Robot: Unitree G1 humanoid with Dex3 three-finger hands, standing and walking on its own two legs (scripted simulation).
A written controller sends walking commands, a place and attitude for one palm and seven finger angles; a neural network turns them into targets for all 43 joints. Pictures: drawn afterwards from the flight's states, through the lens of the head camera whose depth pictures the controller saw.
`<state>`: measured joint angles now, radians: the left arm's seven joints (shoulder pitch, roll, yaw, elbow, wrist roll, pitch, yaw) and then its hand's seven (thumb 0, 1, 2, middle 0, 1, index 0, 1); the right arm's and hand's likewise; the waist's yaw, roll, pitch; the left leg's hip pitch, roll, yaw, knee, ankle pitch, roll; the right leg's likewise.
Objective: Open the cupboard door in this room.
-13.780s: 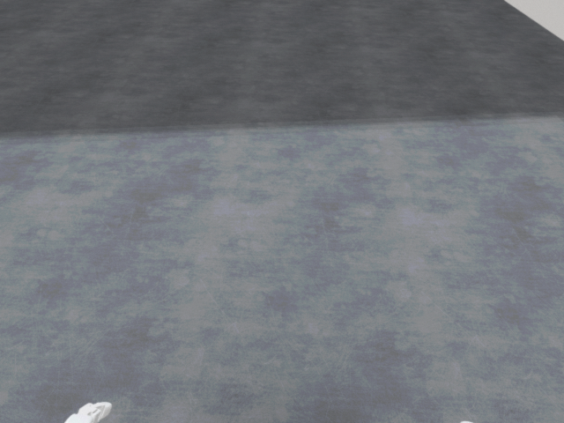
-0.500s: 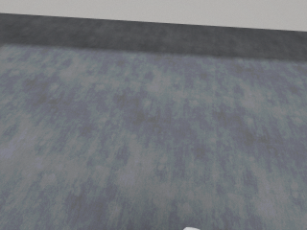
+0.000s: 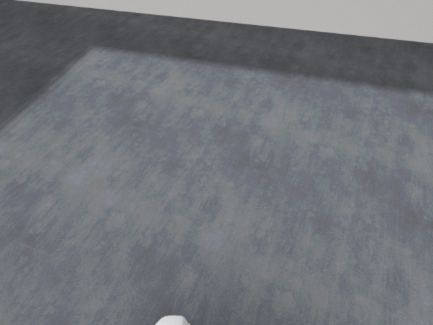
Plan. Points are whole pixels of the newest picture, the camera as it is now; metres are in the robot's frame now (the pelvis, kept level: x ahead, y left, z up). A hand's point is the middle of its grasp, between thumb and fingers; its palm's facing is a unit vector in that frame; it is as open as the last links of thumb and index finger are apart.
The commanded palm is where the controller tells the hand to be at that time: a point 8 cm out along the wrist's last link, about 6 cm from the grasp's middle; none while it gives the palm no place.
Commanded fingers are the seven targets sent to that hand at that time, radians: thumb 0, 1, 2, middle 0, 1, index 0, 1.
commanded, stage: turn or walk to find it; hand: left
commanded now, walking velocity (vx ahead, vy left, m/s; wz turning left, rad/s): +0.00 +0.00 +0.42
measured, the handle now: out of the picture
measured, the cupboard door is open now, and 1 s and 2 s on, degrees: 0 0 0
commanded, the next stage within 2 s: none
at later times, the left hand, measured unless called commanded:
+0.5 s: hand out of the picture +0.04 +0.24 -0.16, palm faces +0.21 -0.94 -0.26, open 7.4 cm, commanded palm none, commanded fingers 0.00 0.90 0.90 -0.20 -0.30 -0.20 -0.30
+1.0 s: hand out of the picture -0.09 +0.18 -0.17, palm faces +0.44 -0.86 -0.26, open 7.3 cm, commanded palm none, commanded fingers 0.00 0.90 0.90 -0.20 -0.30 -0.20 -0.30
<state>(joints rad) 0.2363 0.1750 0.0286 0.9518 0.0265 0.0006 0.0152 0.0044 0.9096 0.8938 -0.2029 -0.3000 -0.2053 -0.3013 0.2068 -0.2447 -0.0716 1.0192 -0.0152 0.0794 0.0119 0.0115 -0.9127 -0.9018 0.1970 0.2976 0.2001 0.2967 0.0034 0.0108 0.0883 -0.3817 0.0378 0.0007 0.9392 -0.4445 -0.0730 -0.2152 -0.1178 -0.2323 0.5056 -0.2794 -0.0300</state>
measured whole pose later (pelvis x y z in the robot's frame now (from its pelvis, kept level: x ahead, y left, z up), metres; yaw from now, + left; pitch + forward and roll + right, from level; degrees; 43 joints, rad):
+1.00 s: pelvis -0.03 -0.01 +0.00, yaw +25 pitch -1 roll +2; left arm 0.25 0.20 0.04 0.97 0.03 0.01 0.01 0.00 0.91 0.89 -0.20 -0.30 -0.21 -0.30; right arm 0.17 -0.24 -0.06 1.01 -0.01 0.07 0.01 0.01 -0.91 -0.90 0.20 0.30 0.20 0.30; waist 0.02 0.00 0.09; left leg -0.33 0.03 0.03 0.82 -0.46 -0.06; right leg -0.23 -0.13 -0.26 0.53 -0.28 -0.02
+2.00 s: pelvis -0.06 -0.03 +0.00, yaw +51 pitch +0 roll +2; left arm 0.24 0.20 0.04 0.97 0.03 0.01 0.01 0.00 0.90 0.89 -0.20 -0.30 -0.21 -0.30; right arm 0.17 -0.24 -0.07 1.00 -0.01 0.06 0.01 0.01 -0.91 -0.90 0.20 0.30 0.20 0.30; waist 0.02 -0.01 0.10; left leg -0.32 0.03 0.03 0.78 -0.45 -0.06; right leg -0.24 -0.14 -0.23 0.54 -0.29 0.00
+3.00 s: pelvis -0.06 -0.06 -0.01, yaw +76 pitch -1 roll +1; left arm 0.27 0.21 0.04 1.00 0.03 0.01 0.02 0.00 0.91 0.89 -0.20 -0.30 -0.20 -0.30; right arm 0.13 -0.23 -0.05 1.00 -0.01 0.06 0.01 0.01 -0.91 -0.90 0.20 0.30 0.20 0.30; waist 0.04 -0.01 0.09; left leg -0.29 0.03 0.06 0.74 -0.44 -0.05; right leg -0.24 -0.13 -0.29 0.55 -0.29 -0.03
